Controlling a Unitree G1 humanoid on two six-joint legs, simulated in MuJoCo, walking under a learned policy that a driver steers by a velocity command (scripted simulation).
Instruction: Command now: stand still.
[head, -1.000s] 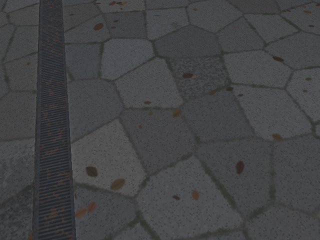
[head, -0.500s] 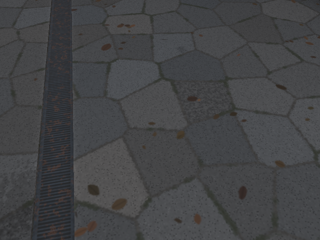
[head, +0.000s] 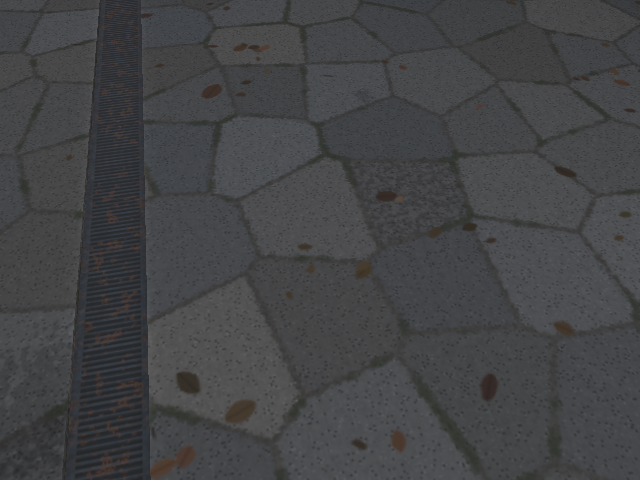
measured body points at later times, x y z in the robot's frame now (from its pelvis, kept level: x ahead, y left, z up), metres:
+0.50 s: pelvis +0.05 -0.01 -0.01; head +0.04 -0.02 +0.44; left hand +0.04 +0.22 -0.16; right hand -0.04 -0.23 -0.17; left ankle -0.04 +0.10 -0.74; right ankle +0.05 -0.10 -0.73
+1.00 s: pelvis +0.28 -0.04 -0.02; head +0.32 -0.03 +0.43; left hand +0.15 +0.17 -0.16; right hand +0.47 -0.24 -0.15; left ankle +0.43 +0.04 -0.72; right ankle +0.09 -0.11 -0.74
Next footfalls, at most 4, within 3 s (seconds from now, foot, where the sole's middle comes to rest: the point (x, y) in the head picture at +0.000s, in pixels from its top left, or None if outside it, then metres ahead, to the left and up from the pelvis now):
1.04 left None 0.47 0.03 -0.78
1.60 right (356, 351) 0.84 -0.04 -0.78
2.10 left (232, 314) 0.95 0.27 -0.78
2.66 right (247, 218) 1.29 0.26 -0.78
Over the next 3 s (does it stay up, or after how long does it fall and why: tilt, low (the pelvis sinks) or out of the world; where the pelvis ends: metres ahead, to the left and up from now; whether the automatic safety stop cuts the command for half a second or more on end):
stays up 1.30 0.31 0.00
